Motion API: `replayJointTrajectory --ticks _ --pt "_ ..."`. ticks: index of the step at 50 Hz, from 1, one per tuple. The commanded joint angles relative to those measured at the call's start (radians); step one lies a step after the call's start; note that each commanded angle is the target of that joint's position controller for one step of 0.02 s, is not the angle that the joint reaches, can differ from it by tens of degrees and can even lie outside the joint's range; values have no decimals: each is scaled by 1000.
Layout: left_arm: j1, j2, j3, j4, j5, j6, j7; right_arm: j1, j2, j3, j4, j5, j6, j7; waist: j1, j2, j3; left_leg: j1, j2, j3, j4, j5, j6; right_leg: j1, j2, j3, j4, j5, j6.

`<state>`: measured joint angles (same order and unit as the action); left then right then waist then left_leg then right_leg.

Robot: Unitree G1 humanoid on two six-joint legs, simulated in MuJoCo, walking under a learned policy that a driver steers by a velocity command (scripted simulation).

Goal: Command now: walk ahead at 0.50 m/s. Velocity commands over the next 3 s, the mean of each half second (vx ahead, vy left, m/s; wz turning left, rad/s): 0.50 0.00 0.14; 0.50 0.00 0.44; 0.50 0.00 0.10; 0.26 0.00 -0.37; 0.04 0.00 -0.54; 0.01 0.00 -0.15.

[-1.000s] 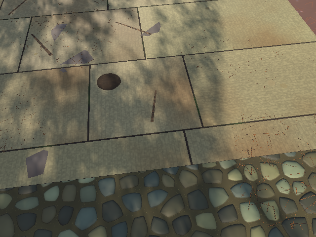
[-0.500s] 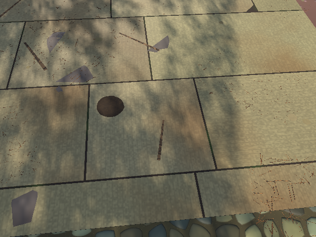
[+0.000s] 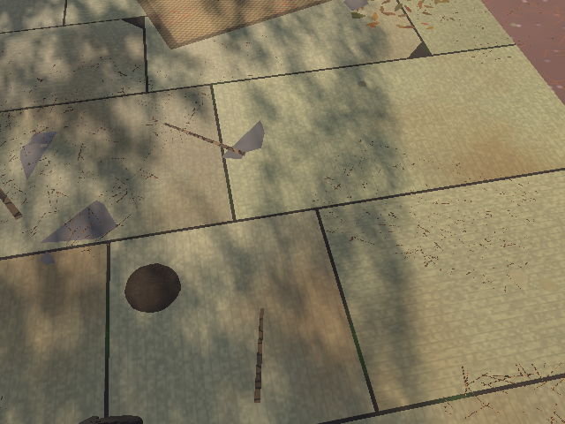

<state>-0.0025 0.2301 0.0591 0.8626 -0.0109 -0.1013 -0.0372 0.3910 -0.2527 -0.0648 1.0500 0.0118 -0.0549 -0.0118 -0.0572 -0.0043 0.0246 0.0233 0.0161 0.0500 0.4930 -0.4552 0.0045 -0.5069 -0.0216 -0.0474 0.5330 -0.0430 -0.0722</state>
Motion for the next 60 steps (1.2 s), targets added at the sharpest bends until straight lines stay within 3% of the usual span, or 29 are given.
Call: replayJointTrajectory --ticks 1,2,3,4,5,9,11,16,22,25,26,27,28,29,30,31,32,34,38,42,47,50,52,53,54,55,56,57,60 --pt "453 261 72 71 6 5 12 64 -18 19 -68 -1 -46 11 169 -262 -433 -666 -79 -105 790 -105 20 935 -388 785 -210 -192 -283" --pt "380 198 51 61 -3 3 12 -16 -109 -5 -87 26 -66 17 168 -196 -311 -772 -11 -167 878 -85 42 844 -352 682 -226 -255 -231" --pt "296 159 39 37 -1 3 15 -96 -127 -8 -109 37 -75 17 149 -132 -199 -789 44 -135 862 -2 57 695 -314 530 -241 -211 -193" --pt "225 134 30 28 9 0 11 -135 -118 -12 -116 28 -73 10 115 -58 -119 -751 89 -114 790 83 57 535 -276 426 -279 -142 -172" --pt "185 101 20 24 19 -6 8 -134 -114 -21 -112 15 -60 2 79 -59 -81 -687 122 -120 724 134 58 427 -239 353 -311 -84 -153" --pt "218 128 23 52 18 -14 14 -123 -61 -20 -115 4 -20 -4 36 -63 -30 -646 148 -109 583 233 34 306 -209 239 -404 -3 -171" --pt "254 149 28 65 17 -12 28 -200 -69 -23 -142 -5 -19 -5 52 -45 -6 -715 149 -106 468 338 14 333 -207 208 -421 38 -169" --pt "307 157 27 87 15 -8 47 -337 -40 -10 -179 6 -22 18 95 -53 22 -692 109 -67 213 575 17 379 -175 54 -444 53 -113" --pt "371 168 36 124 7 16 53 -463 -42 2 -255 13 -21 54 129 -41 70 -756 73 -53 95 477 62 600 -251 -23 -372 147 -87" --pt "325 206 48 103 1 34 63 -398 -85 -16 -269 9 -21 70 71 -87 3 -600 1 30 95 329 107 639 -259 -73 -198 572 -52" --pt "304 213 49 93 0 44 68 -285 -117 -37 -247 8 -19 71 5 -88 -63 -445 -43 61 75 325 130 616 -239 -105 -39 711 -31" --pt "304 202 43 79 4 48 74 -122 -178 -70 -205 10 -16 63 -66 -56 -152 -197 -62 29 45 361 166 500 -193 -131 187 672 4" --pt "350 148 22 42 24 33 70 22 -286 -103 -188 8 -8 44 -77 121 -277 172 162 -352 38 327 288 138 -101 -148 567 290 64" --pt "371 62 -10 20 26 -8 51 7 -289 -91 -201 18 -12 45 -19 260 -378 375 334 -852 -160 203 423 -171 93 16 837 -499 97" --pt "277 143 11 -1 -13 -45 34 10 -219 -68 -202 8 -14 43 -59 183 -344 364 305 -789 -196 166 371 -281 26 153 890 -479 63" --pt "209 160 12 -23 -34 -62 29 -40 -172 -57 -215 3 -19 40 -51 128 -230 245 268 -636 -193 222 331 -313 -20 135 852 -404 39" --pt "183 156 15 -24 -18 -66 35 -112 -146 -48 -233 -1 -24 42 -7 23 -145 77 227 -528 -211 316 306 -268 -61 128 755 -334 37" --pt "193 165 32 -26 11 -41 46 -194 -107 -33 -266 -11 -27 38 60 24 -93 -132 178 -432 -255 434 290 -128 -103 132 625 -283 51" --pt "132 126 30 -66 26 -7 57 -152 -169 -48 -272 0 -30 12 67 42 -40 -254 138 -344 -302 511 290 -119 -86 101 396 -151 111" --pt "1 90 15 -104 20 -13 44 -94 -162 -47 -262 6 -21 -3 13 77 -20 -287 73 -263 -289 444 223 -44 -31 81 90 126 119" --pt "-93 116 10 -146 7 -30 18 -6 -148 -40 -220 7 -16 -2 -33 89 -1 -139 139 -326 -219 423 207 -48 -17 88 -35 141 84" --pt "-56 150 17 -150 7 -43 10 1 -167 -46 -216 1 -4 -8 -1 118 -6 -37 183 -369 -138 568 189 -13 -2 71 -72 3 39" --pt "161 207 44 -95 20 -50 15 -37 -143 -33 -236 -4 -1 -5 109 102 -150 -83 104 -308 99 796 148 310 -17 78 -76 45 -32" --pt "331 271 60 -73 28 -49 18 -15 -106 -17 -258 -20 -6 -4 159 -13 -301 -286 15 -239 391 575 105 620 -189 277 -31 79 -116" --pt "421 305 74 -25 18 -34 8 121 -38 2 -250 6 -23 1 118 -327 -398 -633 -119 -174 694 -60 40 898 -368 707 -151 -149 -251" --pt "415 213 49 -30 -8 -29 5 64 -128 -11 -243 19 -32 3 150 -215 -315 -765 -66 -245 797 -116 47 869 -357 771 -214 -359 -219" --pt "335 172 36 -48 -7 -23 9 -50 -165 -20 -272 25 -36 5 153 -119 -169 -813 -22 -217 805 -23 50 732 -324 632 -237 -346 -177" --pt "269 162 28 -64 7 -16 10 -114 -156 -19 -287 13 -38 4 129 -36 -92 -784 25 -173 765 58 47 592 -285 526 -263 -240 -159" --pt "222 126 13 -61 22 -17 8 -106 -112 -22 -293 -1 -29 6 65 -75 -51 -673 89 -144 628 143 35 413 -208 367 -326 -31 -153"
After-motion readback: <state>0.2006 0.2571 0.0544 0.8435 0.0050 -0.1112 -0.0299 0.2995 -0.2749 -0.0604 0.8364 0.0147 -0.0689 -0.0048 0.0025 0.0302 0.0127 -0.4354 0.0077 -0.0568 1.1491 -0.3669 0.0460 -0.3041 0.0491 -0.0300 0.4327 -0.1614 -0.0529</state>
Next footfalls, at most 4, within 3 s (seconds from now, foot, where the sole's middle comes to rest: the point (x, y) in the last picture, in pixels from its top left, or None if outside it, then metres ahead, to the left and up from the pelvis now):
0.54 left None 0.47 0.14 -0.76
1.04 right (272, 291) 0.80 0.02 -0.76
1.56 left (150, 242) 0.98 0.36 -0.76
2.06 right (227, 198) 1.13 0.14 -0.76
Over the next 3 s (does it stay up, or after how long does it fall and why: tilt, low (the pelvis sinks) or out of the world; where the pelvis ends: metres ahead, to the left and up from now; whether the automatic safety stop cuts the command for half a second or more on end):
stays up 1.04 0.25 0.02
